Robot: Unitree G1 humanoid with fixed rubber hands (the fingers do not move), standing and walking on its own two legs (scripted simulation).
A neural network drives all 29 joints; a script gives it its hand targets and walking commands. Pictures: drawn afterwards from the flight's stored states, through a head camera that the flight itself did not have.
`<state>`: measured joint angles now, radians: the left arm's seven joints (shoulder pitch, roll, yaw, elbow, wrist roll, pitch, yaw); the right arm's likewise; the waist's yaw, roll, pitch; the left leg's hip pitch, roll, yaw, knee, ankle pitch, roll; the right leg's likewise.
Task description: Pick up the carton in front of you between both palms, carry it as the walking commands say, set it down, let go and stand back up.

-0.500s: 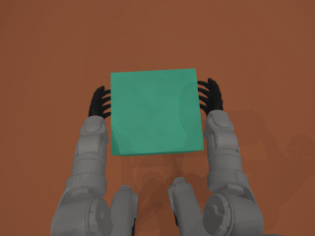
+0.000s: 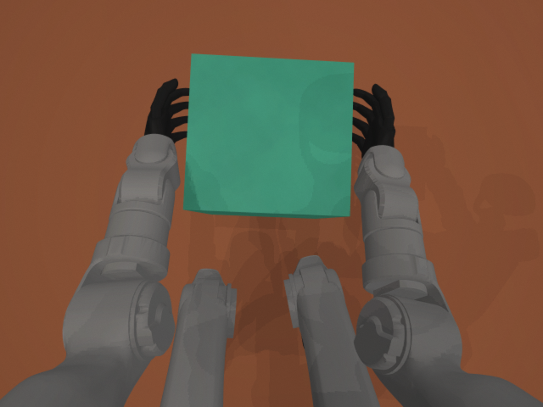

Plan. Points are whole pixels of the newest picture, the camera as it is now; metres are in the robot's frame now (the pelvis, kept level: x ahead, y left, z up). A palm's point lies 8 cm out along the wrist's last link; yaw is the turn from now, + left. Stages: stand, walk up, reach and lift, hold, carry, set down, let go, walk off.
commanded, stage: set down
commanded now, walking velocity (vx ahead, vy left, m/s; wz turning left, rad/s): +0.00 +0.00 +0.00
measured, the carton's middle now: (267, 155) +0.48 -0.04 -0.19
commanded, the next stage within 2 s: none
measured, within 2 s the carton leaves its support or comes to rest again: rests again in 0.94 s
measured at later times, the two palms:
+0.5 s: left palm (186, 150) +0.52 +0.11 -0.26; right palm (347, 164) +0.47 -0.19 -0.24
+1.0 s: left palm (186, 156) +0.51 +0.11 -0.28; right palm (343, 167) +0.47 -0.19 -0.26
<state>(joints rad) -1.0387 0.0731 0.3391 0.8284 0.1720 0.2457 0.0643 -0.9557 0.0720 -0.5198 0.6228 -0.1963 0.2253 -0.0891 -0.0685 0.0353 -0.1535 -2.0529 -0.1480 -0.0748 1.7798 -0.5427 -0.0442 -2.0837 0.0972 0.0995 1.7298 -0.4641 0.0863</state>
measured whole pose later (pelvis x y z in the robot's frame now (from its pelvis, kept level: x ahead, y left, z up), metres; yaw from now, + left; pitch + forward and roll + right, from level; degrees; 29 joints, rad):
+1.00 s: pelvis -0.01 +0.00 -0.11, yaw -1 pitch +41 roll -2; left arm -1.33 0.25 0.07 1.16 -0.01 0.12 0.11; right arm -1.18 -0.07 -0.48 0.90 -0.05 0.11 -0.12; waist -0.09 0.01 0.17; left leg -2.27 -0.15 -0.05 2.18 -0.61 -0.04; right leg -2.29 0.10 0.07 2.11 -0.53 0.11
